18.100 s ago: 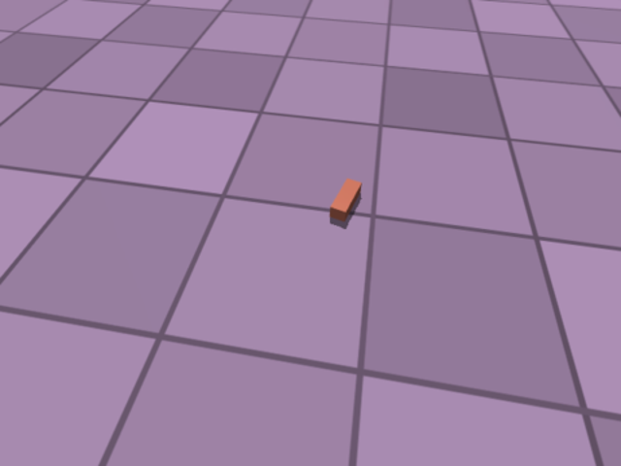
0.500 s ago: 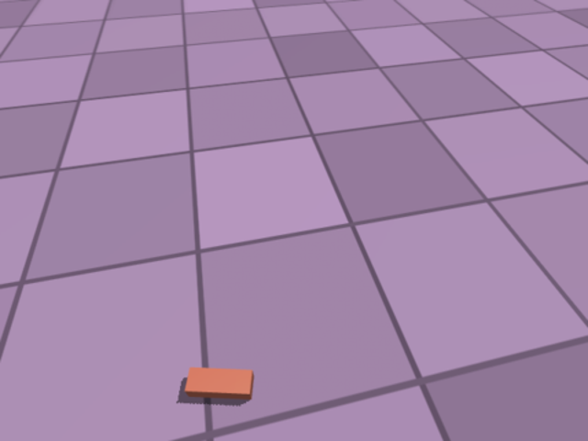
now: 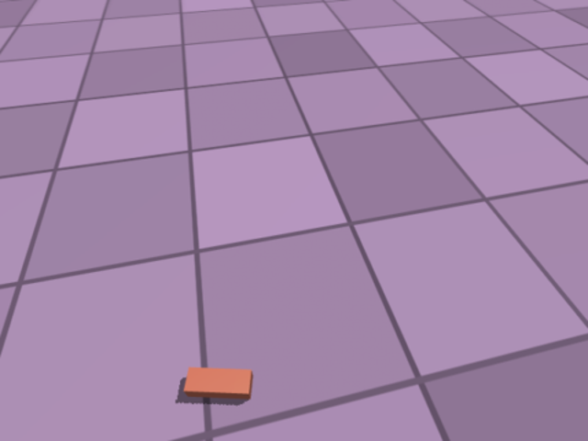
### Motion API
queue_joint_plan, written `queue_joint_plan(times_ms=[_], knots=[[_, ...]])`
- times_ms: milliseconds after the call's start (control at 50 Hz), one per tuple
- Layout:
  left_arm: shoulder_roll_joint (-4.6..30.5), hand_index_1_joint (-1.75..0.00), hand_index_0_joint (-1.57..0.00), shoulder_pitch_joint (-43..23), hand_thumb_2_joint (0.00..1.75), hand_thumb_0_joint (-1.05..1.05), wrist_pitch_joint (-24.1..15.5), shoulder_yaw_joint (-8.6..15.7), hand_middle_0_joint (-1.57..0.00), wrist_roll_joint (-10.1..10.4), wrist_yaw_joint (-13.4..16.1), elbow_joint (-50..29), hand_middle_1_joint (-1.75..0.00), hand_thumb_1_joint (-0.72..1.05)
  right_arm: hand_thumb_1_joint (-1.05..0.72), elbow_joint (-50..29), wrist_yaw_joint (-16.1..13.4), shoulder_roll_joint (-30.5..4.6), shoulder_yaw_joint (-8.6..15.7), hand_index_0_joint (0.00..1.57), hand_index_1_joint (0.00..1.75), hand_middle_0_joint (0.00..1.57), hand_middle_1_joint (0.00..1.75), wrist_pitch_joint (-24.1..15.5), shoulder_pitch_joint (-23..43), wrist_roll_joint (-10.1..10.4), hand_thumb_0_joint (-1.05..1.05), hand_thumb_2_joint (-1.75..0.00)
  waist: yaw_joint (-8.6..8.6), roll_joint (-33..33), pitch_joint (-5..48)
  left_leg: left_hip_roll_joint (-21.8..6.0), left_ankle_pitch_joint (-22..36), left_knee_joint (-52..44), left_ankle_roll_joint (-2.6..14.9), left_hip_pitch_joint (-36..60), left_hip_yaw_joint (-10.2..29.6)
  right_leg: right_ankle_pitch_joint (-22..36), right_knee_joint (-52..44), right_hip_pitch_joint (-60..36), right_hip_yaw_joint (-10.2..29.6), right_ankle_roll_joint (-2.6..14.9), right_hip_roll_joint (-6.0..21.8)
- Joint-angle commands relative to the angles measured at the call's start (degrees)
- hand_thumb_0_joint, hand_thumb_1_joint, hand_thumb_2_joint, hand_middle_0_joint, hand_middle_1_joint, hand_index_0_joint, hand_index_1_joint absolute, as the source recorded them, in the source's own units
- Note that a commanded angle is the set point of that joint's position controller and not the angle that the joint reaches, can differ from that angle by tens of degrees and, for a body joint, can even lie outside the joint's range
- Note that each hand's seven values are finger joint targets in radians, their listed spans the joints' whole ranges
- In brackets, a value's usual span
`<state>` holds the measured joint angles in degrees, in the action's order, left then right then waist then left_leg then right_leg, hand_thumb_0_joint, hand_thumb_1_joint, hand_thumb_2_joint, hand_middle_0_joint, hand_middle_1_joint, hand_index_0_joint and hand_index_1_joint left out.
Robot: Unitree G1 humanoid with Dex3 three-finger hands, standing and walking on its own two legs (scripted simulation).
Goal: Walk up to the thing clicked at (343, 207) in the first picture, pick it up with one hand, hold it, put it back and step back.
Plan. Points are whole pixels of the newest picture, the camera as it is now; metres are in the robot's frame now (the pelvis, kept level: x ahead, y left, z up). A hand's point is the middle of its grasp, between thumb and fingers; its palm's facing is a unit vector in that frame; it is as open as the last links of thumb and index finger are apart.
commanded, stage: stand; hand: left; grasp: from above
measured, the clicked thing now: (219, 383) +0.41 +0.24 -0.75
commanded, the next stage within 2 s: rise first in 0.66 s
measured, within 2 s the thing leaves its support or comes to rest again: neither
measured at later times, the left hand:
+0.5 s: hand out of the picture +0.08 +0.25 -0.15, palm faces -0.01 -0.94 -0.35, open 7.4 cm
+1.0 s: hand out of the picture +0.15 +0.25 -0.17, palm faces -0.02 -0.94 -0.34, open 9.2 cm
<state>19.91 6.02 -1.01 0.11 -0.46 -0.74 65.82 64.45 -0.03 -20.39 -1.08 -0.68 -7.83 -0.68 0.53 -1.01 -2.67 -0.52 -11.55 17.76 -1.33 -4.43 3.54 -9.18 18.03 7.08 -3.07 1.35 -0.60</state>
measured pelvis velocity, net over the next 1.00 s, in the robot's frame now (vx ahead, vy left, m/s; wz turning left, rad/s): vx -0.02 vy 0.00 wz -0.03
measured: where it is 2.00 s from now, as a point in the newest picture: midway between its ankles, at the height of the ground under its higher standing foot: outside the picture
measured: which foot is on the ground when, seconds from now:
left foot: down 0.00-1.00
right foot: down 0.00-1.00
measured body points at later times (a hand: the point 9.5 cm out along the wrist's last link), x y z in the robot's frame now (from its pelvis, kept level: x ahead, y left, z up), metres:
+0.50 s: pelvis +0.01 +0.00 +0.00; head +0.01 -0.01 +0.45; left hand +0.08 +0.30 -0.13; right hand +0.08 -0.30 -0.14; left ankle -0.02 +0.14 -0.75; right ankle +0.01 -0.10 -0.75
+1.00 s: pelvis -0.02 +0.00 -0.02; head +0.05 +0.00 +0.42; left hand +0.15 +0.30 -0.14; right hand +0.08 -0.27 -0.15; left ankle -0.02 +0.14 -0.75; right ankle +0.01 -0.10 -0.75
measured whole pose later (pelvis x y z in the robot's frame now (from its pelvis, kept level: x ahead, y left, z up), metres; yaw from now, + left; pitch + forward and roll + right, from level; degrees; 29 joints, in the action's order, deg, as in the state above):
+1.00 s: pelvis -0.02 +0.00 -0.02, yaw -1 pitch +7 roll +0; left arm 19.4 -2.6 -1.4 7.9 -4.0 -1.6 59.5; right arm 47.1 -1.8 -15.0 0.6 -2.8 -10.6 1.1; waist -0.9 0.7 -0.7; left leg -0.2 -17.8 34.7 -1.1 -23.5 2.0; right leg -14.6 34.5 26.6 -1.6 1.3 -0.4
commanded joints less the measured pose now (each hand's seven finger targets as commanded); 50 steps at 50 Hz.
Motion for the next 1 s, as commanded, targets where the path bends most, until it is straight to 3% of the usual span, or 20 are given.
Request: queue_joint_plan(times_ms=[0,180,280,440,560,720,740,760,780,800,820,840,860,900,940,960,980], knots=[[12.99,-0.3,-0.2,-2.71,0.9,0.0,-0.99,2.37,-0.2,0.04,1.05,-3.42,-0.3,0.9,-0.9,-3.52,-0.71,-12.09,2.23,0.2,0.3,0.2,0.3,-0.92,1.5,0.18,0.0,-0.9,-0.27,1.34,3.81,-6.34,7.41,-2.73,2.23,-3.42,4.37,5.92,-2.51,-4.34,7.55,0.06,8.35],[13.0,-0.3,-0.2,-2.87,0.9,0.0,-0.88,2.33,-0.2,0.12,1.23,-3.51,-0.3,0.9,-0.9,-3.55,-0.89,-12.09,2.18,0.2,0.3,0.2,0.3,-0.85,1.31,0.09,0.0,-0.9,-0.4,1.66,4.06,-6.38,9.09,-2.56,2.05,-2.95,4.15,7.73,-2.23,-4.16,7.32,0.16,8.32],[12.97,-0.3,-0.2,-2.46,0.9,0.0,-0.96,2.36,-0.2,0.16,1.21,-3.5,-0.3,0.9,-0.9,-3.58,-0.93,-12.1,2.11,0.2,0.3,0.2,0.3,-0.9,1.36,0.22,0.0,-0.9,-0.36,0.91,4.78,-6.59,11.29,-2.15,2.2,-2.22,3.9,11.49,-1.7,-5.4,7.39,0.24,8.65],[12.82,-0.3,-0.2,-2.62,0.9,0.0,-0.85,2.41,-0.2,0.1,1.27,-3.45,-0.3,0.9,-0.9,-3.84,-0.98,-11.91,2.12,0.2,0.3,0.2,0.3,-0.82,1.6,0.17,0.0,-0.9,-0.38,1.08,3.85,-6.79,10.06,-2.86,2.27,-2.58,4.1,9.51,-1.8,-4.83,7.26,0.2,8.41],[12.71,-0.3,-0.2,-2.68,0.9,0.0,-0.93,2.43,-0.2,0.12,1.19,-3.58,-0.3,0.9,-0.9,-3.94,-1.0,-12.13,2.16,0.2,0.3,0.2,0.3,-0.97,1.59,0.26,0.0,-0.9,-0.36,0.88,4.32,-6.9,11.53,-2.64,2.37,-1.93,3.94,11.41,-1.77,-5.31,7.59,0.22,8.55],[12.99,-0.3,-0.2,-2.63,0.9,0.0,-0.88,2.42,-0.2,-0.01,1.21,-3.52,-0.3,0.9,-0.9,-3.98,-0.87,-11.9,2.36,0.2,0.3,0.2,0.3,-0.78,1.73,0.27,0.0,-0.9,-0.36,1.76,3.1,-6.42,6.97,-3.15,2.34,-2.61,4.0,6.13,-3.05,-3.88,7.63,0.16,8.24],[12.9,-0.38,-0.12,-2.82,0.98,0.0,-0.88,2.41,-0.12,0.02,1.19,-3.61,-0.38,0.82,-0.88,-3.94,-0.87,-11.93,2.34,0.2,0.3,0.2,0.3,-0.76,1.65,0.16,0.0,-0.89,-0.45,1.61,3.09,-6.41,6.91,-2.95,2.41,-2.82,3.89,6.58,-3.07,-3.92,7.86,0.23,8.41],[2.37,-0.46,-0.07,-22.93,1.02,0.0,-6.06,2.04,-0.1,3.42,1.91,-23.71,-0.46,0.74,-0.93,-19.9,-1.99,-2.19,0.21,0.2,0.3,0.2,0.3,-3.78,3.64,3.88,0.0,-0.91,-7.52,-0.96,-0.61,1.96,-0.54,1.55,2.12,-8.73,-4.98,1.36,0.5,10.2,3.59,-0.87,1.87],[5.67,-0.54,-0.06,-27.1,1.03,0.0,-5.54,3.35,-0.1,3.12,2.14,-20.49,-0.54,0.66,-0.91,-16.18,-2.54,-3.89,0.49,0.2,0.3,0.2,0.3,-3.73,0.29,3.77,0.0,-0.9,-5.88,1.64,2.53,2.24,-1.39,3.04,2.54,-9.13,-4.78,-0.42,1.62,7.28,2.76,-1.29,1.79],[10.89,-0.62,-0.05,-16.19,1.03,0.0,-2.98,6.9,-0.08,2.02,2.56,-9.4,-0.62,0.58,-0.89,-15.18,-2.77,-5.77,1.25,0.2,0.3,0.2,0.3,-3.11,-1.12,3.61,0.0,-0.9,-4.32,4.0,1.2,2.58,-2.18,4.07,2.76,-11.65,-4.74,-3.13,1.8,7.26,2.37,-1.1,1.63],[10.74,-0.7,-0.04,-11.53,1.06,0.0,-2.35,7.71,-0.07,1.55,1.65,-6.4,-0.7,0.5,-0.91,-16.88,-2.67,-5.72,1.89,0.2,0.3,0.2,0.3,-2.59,-1.69,3.57,0.0,-0.9,-2.64,5.53,1.18,2.0,-1.33,6.55,2.75,-13.7,-4.87,-3.05,3.98,8.64,1.67,-0.98,1.13],[12.55,-0.78,-0.03,-13.89,1.04,0.0,-2.49,7.89,-0.05,0.41,1.15,-9.99,-0.78,0.44,-0.89,-18.24,-2.95,-5.54,2.79,0.2,0.3,0.2,0.3,-2.66,-2.05,3.06,0.0,-0.9,-1.93,4.11,5.1,2.24,-0.22,7.72,2.75,-14.2,-4.76,-1.86,5.82,8.28,1.86,-0.83,1.38],[16.48,-0.86,-0.04,-16.9,1.05,0.0,-3.3,10.26,-0.05,-0.57,1.18,-13.71,-0.86,0.36,-0.9,-19.24,-3.34,-5.46,3.62,0.2,0.3,0.2,0.3,-3.13,-2.97,2.76,0.0,-0.9,-1.45,2.86,10.69,2.3,1.06,9.32,2.65,-14.29,-4.59,0.38,7.7,6.72,2.67,-1.17,1.91],[12.66,-1.01,-0.02,-8.45,1.05,0.0,-1.81,10.01,0.0,-3.22,-0.03,-6.08,-1.02,0.2,-0.91,-20.78,-2.76,-4.71,4.33,0.2,0.3,0.2,0.3,-3.47,-4.56,2.02,0.0,-0.91,-1.77,3.92,13.1,2.71,2.04,14.16,2.71,-19.85,-4.17,3.07,12.81,9.29,2.64,-1.07,1.9],[12.78,-1.05,-0.02,-4.22,1.05,0.0,-0.77,12.13,-0.01,-4.98,-0.31,-9.46,-1.06,0.04,-0.91,-23.74,-2.2,-4.48,5.47,0.2,0.3,0.2,0.3,-3.63,-4.86,1.57,0.0,-0.91,1.27,-0.53,18.53,3.4,3.79,16.64,2.19,-20.96,-4.47,4.49,16.04,8.05,3.01,-0.39,1.68],[13.86,-1.06,-0.03,-4.66,1.05,0.0,-0.1,13.32,-0.01,-5.36,0.33,-13.32,-1.07,-0.03,-0.91,-25.33,-2.24,-4.13,5.57,0.2,0.3,0.2,0.3,-3.62,-4.87,1.65,0.0,-0.91,1.9,-2.72,21.66,3.65,4.38,16.51,1.85,-20.05,-4.54,4.63,16.08,7.08,3.29,-0.2,1.61],[11.53,-1.08,-0.03,-3.59,1.04,0.0,1.27,12.15,-0.02,-5.49,0.81,-14.69,-1.09,-0.11,-0.9,-26.8,-2.17,-3.63,5.41,0.2,0.3,0.2,0.3,-3.56,-4.88,1.8,0.0,-0.9,1.65,-2.52,21.21,3.54,3.92,16.39,1.75,-20.22,-4.54,3.69,16.0,7.41,3.06,-0.19,1.32]])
